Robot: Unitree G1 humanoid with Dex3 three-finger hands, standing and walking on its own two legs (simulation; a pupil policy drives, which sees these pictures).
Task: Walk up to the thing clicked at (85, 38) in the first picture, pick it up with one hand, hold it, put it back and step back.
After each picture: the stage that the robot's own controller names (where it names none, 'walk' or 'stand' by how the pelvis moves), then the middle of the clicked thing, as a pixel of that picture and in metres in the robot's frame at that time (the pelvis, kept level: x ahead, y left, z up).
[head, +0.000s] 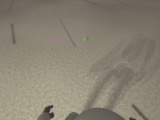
stand; (85, 39) +1.81 +0.17 -0.72
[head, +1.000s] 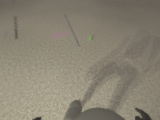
walk; (90, 38) +1.68 +0.16 -0.70
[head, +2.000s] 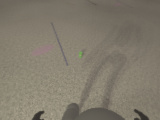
walk; (80, 54) +1.15 +0.18 -0.70
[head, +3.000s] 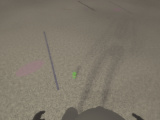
walk; (74, 75) +0.70 +0.21 -0.71
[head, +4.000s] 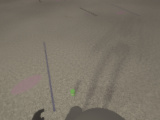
walk; (72, 92) +0.44 +0.25 -0.69
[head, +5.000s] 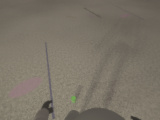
stand; (73, 99) +0.35 +0.19 -0.71
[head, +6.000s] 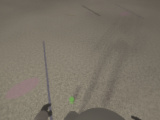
stand; (71, 100) +0.32 +0.21 -0.72
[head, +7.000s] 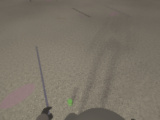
stand; (70, 102) +0.31 +0.23 -0.72
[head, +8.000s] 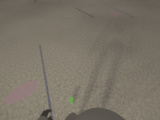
stand; (71, 100) +0.34 +0.22 -0.73
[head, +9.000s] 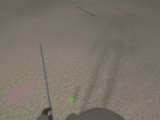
stand; (72, 100) +0.32 +0.22 -0.73
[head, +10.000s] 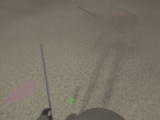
go down; (71, 101) +0.32 +0.22 -0.73
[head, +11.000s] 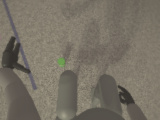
go down; (61, 62) +0.41 +0.24 -0.34
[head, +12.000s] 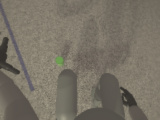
approach; (60, 61) +0.40 +0.26 -0.30
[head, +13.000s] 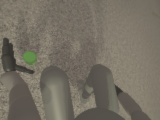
close in; (30, 58) +0.38 +0.29 -0.22
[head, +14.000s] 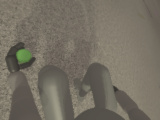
close; (24, 57) +0.38 +0.30 -0.22
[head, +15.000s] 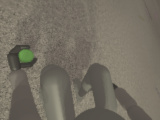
lift; (26, 57) +0.37 +0.29 -0.22
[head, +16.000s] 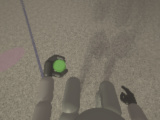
lift; (60, 68) +0.33 +0.21 -0.01
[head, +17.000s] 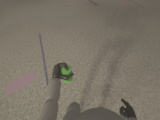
hold; (67, 74) +0.32 +0.17 +0.00
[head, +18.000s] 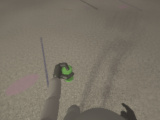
hold; (68, 73) +0.33 +0.17 +0.01
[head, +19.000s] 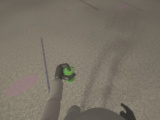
crouch; (69, 74) +0.32 +0.16 +0.01
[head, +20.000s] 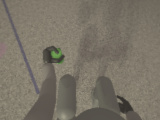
crouch; (57, 56) +0.43 +0.22 -0.09
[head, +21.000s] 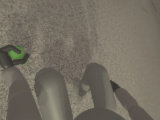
lower; (19, 56) +0.40 +0.31 -0.22
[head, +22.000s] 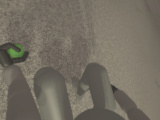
lower; (17, 54) +0.40 +0.31 -0.22
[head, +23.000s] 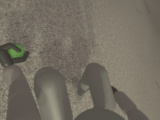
lower; (18, 54) +0.40 +0.31 -0.22
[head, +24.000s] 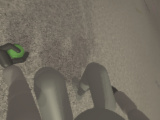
lower; (18, 54) +0.40 +0.31 -0.22
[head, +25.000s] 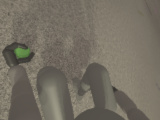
loosen; (23, 54) +0.40 +0.30 -0.22
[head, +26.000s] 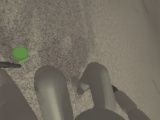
withdraw; (20, 55) +0.39 +0.29 -0.22
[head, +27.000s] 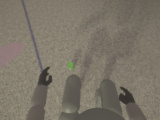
walk; (70, 66) +0.43 +0.21 -0.42
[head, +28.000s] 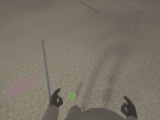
stand; (74, 96) +0.36 +0.18 -0.66
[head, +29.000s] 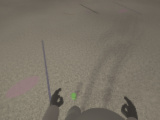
stand; (73, 96) +0.37 +0.19 -0.66
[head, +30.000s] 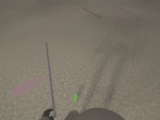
stand; (75, 98) +0.38 +0.17 -0.72
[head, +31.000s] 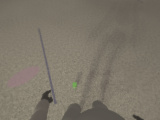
walk; (74, 85) +0.42 +0.15 -0.70
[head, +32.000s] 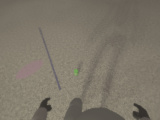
walk; (76, 72) +0.63 +0.22 -0.69
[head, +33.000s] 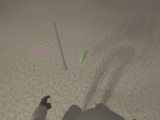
stand; (81, 58) +0.98 +0.18 -0.69
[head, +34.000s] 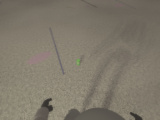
stand; (78, 62) +0.98 +0.23 -0.71
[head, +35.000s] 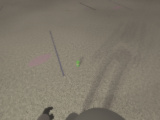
stand; (77, 63) +1.00 +0.24 -0.73
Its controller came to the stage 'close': yes
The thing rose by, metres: 0.71
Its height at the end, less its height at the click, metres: +0.00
